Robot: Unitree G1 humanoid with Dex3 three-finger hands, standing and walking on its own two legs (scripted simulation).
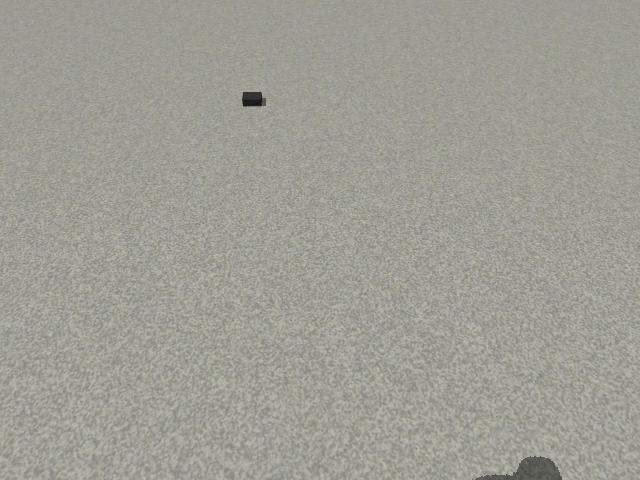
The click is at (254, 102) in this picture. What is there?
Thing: flat box
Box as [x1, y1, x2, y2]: [242, 92, 261, 105]
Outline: 243,92 243,105 261,105 261,92
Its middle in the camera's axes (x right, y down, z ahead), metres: -0.38 -0.81 +2.30
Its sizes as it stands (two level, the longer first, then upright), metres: 0.107 0.082 0.044
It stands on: the floor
